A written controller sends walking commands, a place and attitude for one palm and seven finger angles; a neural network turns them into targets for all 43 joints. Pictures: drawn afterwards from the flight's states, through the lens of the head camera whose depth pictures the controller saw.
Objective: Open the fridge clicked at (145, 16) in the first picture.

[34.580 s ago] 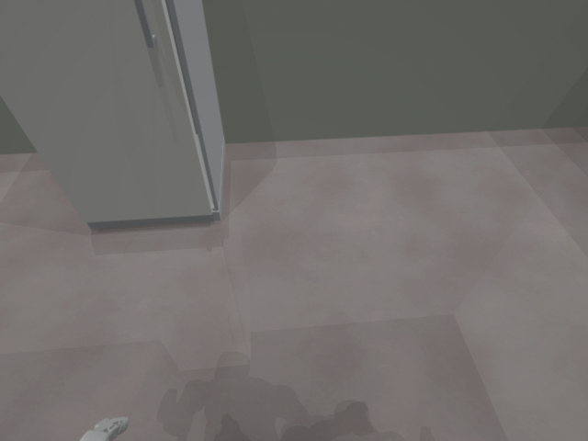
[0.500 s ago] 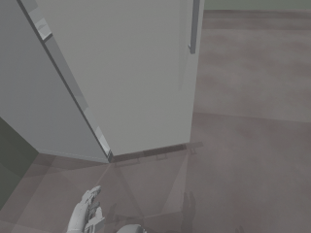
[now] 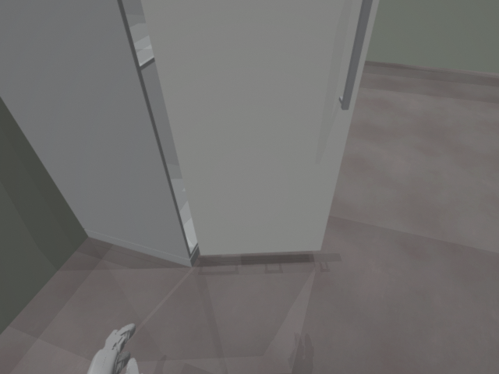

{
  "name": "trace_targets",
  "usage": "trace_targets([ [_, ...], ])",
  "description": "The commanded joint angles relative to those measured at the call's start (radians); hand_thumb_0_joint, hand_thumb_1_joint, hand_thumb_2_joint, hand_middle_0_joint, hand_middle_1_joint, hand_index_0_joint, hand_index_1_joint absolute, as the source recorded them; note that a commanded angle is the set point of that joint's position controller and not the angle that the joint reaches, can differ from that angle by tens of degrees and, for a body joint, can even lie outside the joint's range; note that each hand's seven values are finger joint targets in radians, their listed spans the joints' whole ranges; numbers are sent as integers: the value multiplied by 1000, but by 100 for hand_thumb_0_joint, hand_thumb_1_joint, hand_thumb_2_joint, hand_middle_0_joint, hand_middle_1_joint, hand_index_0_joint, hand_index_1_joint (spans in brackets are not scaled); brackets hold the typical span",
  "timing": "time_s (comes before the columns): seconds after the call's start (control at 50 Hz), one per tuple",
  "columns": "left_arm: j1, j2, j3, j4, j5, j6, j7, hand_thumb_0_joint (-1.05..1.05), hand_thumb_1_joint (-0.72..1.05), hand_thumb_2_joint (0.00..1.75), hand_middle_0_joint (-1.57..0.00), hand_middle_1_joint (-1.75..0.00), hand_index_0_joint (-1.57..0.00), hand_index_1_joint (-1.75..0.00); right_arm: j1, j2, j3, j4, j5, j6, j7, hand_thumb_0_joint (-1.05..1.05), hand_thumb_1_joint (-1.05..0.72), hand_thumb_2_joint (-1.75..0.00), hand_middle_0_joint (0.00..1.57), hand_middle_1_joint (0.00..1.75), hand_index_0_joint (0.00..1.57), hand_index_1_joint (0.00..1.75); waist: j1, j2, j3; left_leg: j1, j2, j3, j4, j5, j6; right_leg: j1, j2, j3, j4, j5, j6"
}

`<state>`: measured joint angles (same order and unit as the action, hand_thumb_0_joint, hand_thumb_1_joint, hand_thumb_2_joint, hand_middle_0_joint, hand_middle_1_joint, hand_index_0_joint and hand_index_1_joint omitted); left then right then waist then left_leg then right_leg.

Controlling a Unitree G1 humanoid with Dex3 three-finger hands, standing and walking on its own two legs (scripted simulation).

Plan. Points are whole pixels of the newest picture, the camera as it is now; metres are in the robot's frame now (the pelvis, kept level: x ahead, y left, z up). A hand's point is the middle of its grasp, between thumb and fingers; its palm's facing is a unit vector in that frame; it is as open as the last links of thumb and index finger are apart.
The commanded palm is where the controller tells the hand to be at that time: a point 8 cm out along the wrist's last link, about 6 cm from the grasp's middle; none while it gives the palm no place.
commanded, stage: stop stepping back and stand still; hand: right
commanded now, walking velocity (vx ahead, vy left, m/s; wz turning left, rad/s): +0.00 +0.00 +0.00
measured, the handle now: (360, 21) +0.81 -0.18 +0.28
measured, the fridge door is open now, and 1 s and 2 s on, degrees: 70 70 70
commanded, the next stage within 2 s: let the arm hang, fingers relaxed in 0.28 s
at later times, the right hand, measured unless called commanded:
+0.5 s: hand (432, 334) +0.22 -0.25 +0.00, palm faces +0.12 +0.89 -0.43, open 7.4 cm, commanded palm none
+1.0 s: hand out of the picture -0.04 -0.24 -0.16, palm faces -0.01 +0.95 -0.31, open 7.4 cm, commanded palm none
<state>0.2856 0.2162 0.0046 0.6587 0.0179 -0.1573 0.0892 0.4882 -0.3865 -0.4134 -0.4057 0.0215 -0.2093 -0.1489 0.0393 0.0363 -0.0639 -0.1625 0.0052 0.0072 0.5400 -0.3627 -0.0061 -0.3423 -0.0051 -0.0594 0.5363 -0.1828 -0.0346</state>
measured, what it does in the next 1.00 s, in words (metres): stands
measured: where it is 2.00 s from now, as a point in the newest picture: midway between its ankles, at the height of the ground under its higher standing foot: outside the picture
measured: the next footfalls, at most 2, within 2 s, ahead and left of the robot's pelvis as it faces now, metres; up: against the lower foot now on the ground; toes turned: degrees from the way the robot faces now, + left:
none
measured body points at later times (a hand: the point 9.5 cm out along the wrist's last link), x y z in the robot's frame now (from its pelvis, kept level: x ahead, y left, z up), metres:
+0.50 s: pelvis -0.01 +0.00 +0.00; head -0.01 +0.01 +0.45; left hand +0.16 +0.26 -0.10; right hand +0.21 -0.30 +0.02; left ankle -0.04 +0.13 -0.73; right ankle +0.07 -0.10 -0.73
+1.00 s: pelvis -0.01 +0.00 +0.01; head +0.00 +0.00 +0.46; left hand +0.04 +0.30 -0.13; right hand -0.04 -0.29 -0.14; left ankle -0.04 +0.13 -0.73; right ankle +0.07 -0.10 -0.73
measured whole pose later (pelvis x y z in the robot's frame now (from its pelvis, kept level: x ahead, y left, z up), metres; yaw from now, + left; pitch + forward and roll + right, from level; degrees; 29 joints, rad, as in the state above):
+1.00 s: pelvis -0.01 +0.00 +0.01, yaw -1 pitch -1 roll +2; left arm 0.20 0.32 0.02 1.08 0.02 0.03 0.01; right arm 0.30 -0.33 -0.01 1.13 -0.02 0.02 0.01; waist 0.00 -0.02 0.04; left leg -0.12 -0.01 0.04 0.42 -0.28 0.01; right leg -0.32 0.00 0.00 0.45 -0.11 -0.03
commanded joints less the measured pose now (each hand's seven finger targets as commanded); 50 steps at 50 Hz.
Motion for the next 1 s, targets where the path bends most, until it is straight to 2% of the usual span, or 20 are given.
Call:
trace_targets([
  [0.0, -123, 127, 39, -173, 1, -67, 1, 0, 90, 90, -20, -30, -20, -30, 3, -209, -143, -240, 3, -89, -22, 0, -90, -90, 20, 30, 20, 30, -40, -205, 0, 53, -17, 25, -111, -10, 32, -65, -110, 179, -299, -364, 7],
  [0.04, -125, 116, 40, -180, -2, -57, -6, 0, 90, 90, -20, -30, -20, -30, 52, -197, -144, -222, 14, -86, -20, 0, -90, -90, 20, 30, 20, 30, -36, -138, -41, 23, 15, -25, -169, -31, 54, -18, -69, 122, -202, -282, 25],
  [0.1, -121, 109, 44, -165, -3, -35, -10, 0, 90, 90, -20, -30, -20, -30, 87, -200, -151, -170, 30, -73, -16, 0, -90, -90, 20, 30, 20, 30, -30, 45, -25, -138, 144, -203, -296, -75, 105, 68, -29, 64, 23, -119, 34],
  [0.14, -121, 106, 35, -151, -11, -30, -7, 0, 90, 90, -20, -30, -20, -30, 24, -177, -115, -148, 26, -62, -17, 0, -90, -90, 20, 30, 20, 30, -24, 81, 5, -153, 167, -207, -279, 58, 102, 66, -36, 63, 50, -52, 27],
  [0.18, -126, 115, 34, -141, -13, -38, 0, 0, 90, 90, -20, -30, -20, -30, -65, -158, -75, -132, 18, -59, -15, 0, -90, -90, 20, 30, 20, 30, -19, 42, 20, -170, 117, -143, -230, 153, 61, 121, -46, 73, -2, 29, 18],
  [0.22, -140, 122, 34, -132, -16, -45, 12, 0, 90, 90, -20, -30, -20, -30, -135, -164, -54, -92, 13, -57, -13, 0, -90, -90, 20, 30, 20, 30, -23, 19, 51, -205, 77, -108, -233, 86, 28, 153, -66, 99, -46, 9, 12],
  [0.3, -173, 123, 23, -145, -10, -53, 20, 0, 90, 90, -20, -30, -20, -30, -260, -182, -39, -176, -7, -74, -10, 0, -90, -90, 20, 30, 20, 30, -32, -110, 119, -186, 23, -68, -223, -4, 17, 91, -87, 160, -176, -162, -4],
  [0.34, -164, 118, 19, -151, -6, -63, 17, 0, 90, 90, -20, -30, -20, -30, -234, -181, -45, -210, -11, -84, -14, 0, -90, -90, 20, 30, 20, 30, -39, -137, 83, -121, 9, -48, -192, 27, 15, 78, -96, 183, -228, -208, -8],
  [0.36, -178, 345, 84, 101, -1, -41, -79, 0, 90, 90, -20, -30, -20, -30, -107, -15, 290, 614, -72, 106, 123, 0, -90, -90, 20, 30, 20, 30, -8, -126, 107, -161, 61, -5, -11, 226, 31, -6, -131, 225, -54, 208, -35],
  [0.38, -148, 285, 75, 65, -19, 42, -84, 0, 90, 90, -20, -30, -20, -30, -89, -17, 272, 630, -50, 189, 143, 0, -90, -90, 20, 30, 20, 30, -42, -138, 1, -100, 61, -24, 4, 189, 23, 35, -140, 162, -50, 323, -30],
  [0.4, -146, 268, 71, 40, -19, 56, -79, 0, 90, 90, -20, -30, -20, -30, -90, 1, 287, 613, -52, 208, 145, 0, -90, -90, 20, 30, 20, 30, -44, -136, -16, -101, 52, -12, 17, 170, 21, 60, -144, 147, -36, 370, -27],
  [0.44, -156, 281, 64, 36, -8, 76, -82, 0, 90, 90, -20, -30, -20, -30, -133, -27, 298, 676, -53, 201, 149, 0, -90, -90, 20, 30, 20, 30, -52, -105, -71, -70, 42, -4, 49, 126, 35, 27, -161, 213, -46, 321, -54],
  [0.46, -166, 290, 61, 40, -5, 85, -83, 0, 90, 90, -20, -30, -20, -30, -150, -55, 303, 726, -54, 198, 150, 0, -90, -90, 20, 30, 20, 30, -53, -36, -79, -41, 37, -11, 39, 137, 39, 20, -157, 226, -48, 312, -56],
  [0.5, -171, 296, 59, 58, 0, 96, -85, 0, 90, 90, -20, -30, -20, -30, -189, -98, 313, 834, -58, 190, 150, 0, -90, -90, 20, 30, 20, 30, -48, 95, -98, -13, 65, -45, -5, 212, 54, 24, -128, 213, -26, 290, -40],
  [0.52, -178, 296, 58, 72, -1, 101, -85, 0, 90, 90, -20, -30, -20, -30, -212, -108, 320, 886, -55, 187, 151, 0, -90, -90, 20, 30, 20, 30, -45, 117, -100, -12, 93, -68, -25, 244, 63, 22, -112, 198, -15, 268, -32],
  [0.56, -184, 281, 50, 109, 2, 115, -86, 0, 90, 90, -20, -30, -20, -30, -257, -112, 340, 981, -51, 190, 149, 0, -90, -90, 20, 30, 20, 30, -32, 88, -79, -43, 121, -101, -68, 218, 76, 41, -83, 175, -17, 184, -13],
  [0.64, -197, 289, 44, 168, 7, 140, -84, 0, 90, 90, -20, -30, -20, -30, -279, -116, 362, 1140, -45, 198, 146, 0, -90, -90, 20, 30, 20, 30, -27, -141, -37, -74, 96, -100, -123, 64, 74, 95, -90, 198, -94, 64, -9],
  [0.68, -197, 294, 46, 203, 5, 147, -80, 0, 90, 90, -20, -30, -20, -30, -267, -118, 366, 1215, -42, 200, 148, 0, -90, -90, 20, 30, 20, 30, -31, -202, -7, -73, 81, -93, -149, 4, 73, 88, -93, 210, -138, -37, -7],
  [0.78, -157, 293, 54, 283, 0, 159, -71, 0, 90, 90, -20, -30, -20, -30, -251, -111, 369, 1350, -41, 200, 150, 0, -90, -90, 20, 30, 20, 30, -25, -172, 51, -107, 87, -107, -227, -92, 86, 98, -89, 211, -178, -186, 1],
  [0.98, -132, 304, 54, 379, -3, 152, -67, 0, 90, 90, -20, -30, -20, -30, -257, -110, 382, 1484, -38, 192, 146, 0, -90, -90, 20, 30, 20, 30, -26, -36, 94, -106, 96, -92, -270, -23, 72, 163, -114, 211, -208, -78, -5],
])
